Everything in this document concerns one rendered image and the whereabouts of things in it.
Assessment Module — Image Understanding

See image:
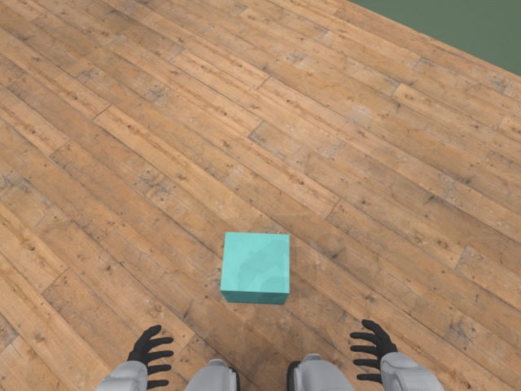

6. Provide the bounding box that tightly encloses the robot shin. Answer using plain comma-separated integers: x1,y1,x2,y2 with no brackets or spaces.
208,359,229,369
300,354,321,365

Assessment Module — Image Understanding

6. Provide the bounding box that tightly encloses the robot left forearm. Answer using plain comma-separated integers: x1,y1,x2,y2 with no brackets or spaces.
95,361,147,391

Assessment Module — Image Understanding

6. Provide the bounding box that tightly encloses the robot left hand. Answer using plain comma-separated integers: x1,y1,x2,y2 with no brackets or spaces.
126,325,173,390

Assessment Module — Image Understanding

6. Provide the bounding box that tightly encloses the robot right hand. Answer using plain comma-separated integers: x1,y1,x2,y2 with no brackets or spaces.
350,319,398,384

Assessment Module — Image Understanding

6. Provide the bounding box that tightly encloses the carton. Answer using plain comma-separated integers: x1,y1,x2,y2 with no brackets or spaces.
220,232,289,305

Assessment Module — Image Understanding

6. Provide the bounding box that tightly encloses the robot left shin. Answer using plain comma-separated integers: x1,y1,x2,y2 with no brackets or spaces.
208,359,229,369

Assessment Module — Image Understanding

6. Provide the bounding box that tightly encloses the robot right shin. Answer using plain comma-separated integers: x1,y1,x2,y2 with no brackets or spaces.
300,354,321,365

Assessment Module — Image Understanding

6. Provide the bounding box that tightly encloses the robot right forearm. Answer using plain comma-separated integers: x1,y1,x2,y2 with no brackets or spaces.
380,352,444,391

